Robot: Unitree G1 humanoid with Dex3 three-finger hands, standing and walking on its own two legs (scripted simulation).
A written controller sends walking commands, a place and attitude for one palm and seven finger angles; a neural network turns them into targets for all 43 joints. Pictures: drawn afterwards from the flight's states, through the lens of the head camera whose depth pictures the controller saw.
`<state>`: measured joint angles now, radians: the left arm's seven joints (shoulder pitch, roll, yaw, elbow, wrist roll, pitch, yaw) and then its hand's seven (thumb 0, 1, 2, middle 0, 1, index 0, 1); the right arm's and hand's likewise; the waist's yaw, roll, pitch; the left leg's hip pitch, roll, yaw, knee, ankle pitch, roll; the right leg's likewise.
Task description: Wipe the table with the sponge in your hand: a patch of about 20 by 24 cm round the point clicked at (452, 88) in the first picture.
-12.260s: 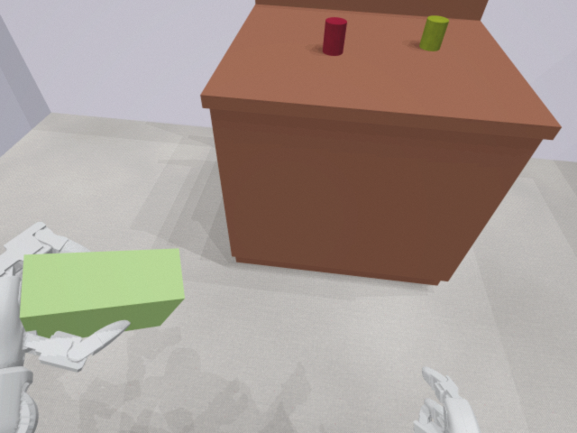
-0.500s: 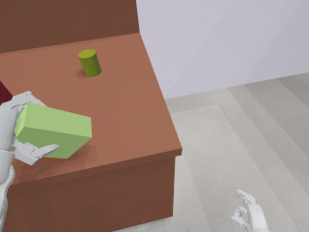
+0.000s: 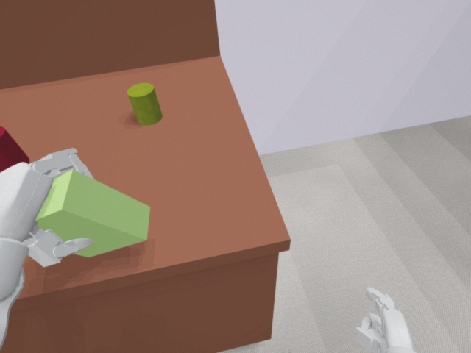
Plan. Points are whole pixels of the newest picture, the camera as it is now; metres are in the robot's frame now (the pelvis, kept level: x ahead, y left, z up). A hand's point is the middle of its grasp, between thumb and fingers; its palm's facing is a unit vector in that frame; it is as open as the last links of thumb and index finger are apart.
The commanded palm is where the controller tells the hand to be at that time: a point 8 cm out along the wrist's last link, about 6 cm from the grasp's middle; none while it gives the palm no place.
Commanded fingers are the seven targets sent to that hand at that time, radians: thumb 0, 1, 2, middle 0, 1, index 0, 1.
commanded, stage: turn the palm down, sponge in hand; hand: left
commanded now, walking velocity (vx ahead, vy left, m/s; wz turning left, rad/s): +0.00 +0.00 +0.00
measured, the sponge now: (95, 224) +0.24 +0.25 +0.14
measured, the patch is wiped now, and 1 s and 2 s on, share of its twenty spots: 0.00 0.00 0.00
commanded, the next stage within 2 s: move the sponge above the wiping area in 1.14 s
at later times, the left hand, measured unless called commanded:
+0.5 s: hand (28, 182) +0.24 +0.30 +0.23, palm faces +0.25 -0.13 -0.96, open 9.7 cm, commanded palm +0.19 +0.30 +0.29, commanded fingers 0.00 0.10 1.30 -1.20 -1.60 -1.20 -1.60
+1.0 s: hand (43, 191) +0.23 +0.27 +0.22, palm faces +0.21 -0.03 -0.98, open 9.7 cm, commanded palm +0.18 +0.27 +0.29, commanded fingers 0.00 0.10 1.30 -1.20 -1.60 -1.20 -1.60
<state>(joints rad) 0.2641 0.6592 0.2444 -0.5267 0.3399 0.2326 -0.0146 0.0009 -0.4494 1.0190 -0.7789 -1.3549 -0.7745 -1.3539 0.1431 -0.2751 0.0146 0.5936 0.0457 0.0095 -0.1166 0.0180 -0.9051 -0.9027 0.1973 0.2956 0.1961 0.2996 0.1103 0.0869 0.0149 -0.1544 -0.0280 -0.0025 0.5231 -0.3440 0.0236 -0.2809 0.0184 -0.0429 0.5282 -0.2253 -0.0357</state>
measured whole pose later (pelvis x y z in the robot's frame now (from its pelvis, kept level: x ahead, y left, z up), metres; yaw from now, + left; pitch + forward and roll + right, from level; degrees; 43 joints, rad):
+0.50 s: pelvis +0.00 +0.02 +0.01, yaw +0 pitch -2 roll +0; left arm 0.05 0.73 0.12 -0.53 0.62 0.47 -0.15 0.00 -0.45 1.02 -0.78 -1.35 -0.78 -1.35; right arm 0.01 -0.27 0.07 0.61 0.05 0.08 -0.08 0.02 -0.90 -0.90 0.20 0.30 0.20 0.30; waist 0.15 0.11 0.03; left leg -0.08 -0.05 0.00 0.39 -0.27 0.05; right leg -0.21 0.00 -0.03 0.40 -0.15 -0.02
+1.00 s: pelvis -0.02 -0.01 +0.01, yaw -1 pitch -3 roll +1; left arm 0.05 0.72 0.10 -0.48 0.71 0.46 -0.16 0.00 -0.45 1.02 -0.78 -1.35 -0.78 -1.35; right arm 0.01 -0.29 0.06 0.62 0.06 0.08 -0.08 0.02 -0.90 -0.90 0.20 0.30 0.20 0.30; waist 0.15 0.13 0.03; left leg -0.09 -0.04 0.01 0.40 -0.26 0.02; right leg -0.24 0.01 -0.03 0.45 -0.16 -0.05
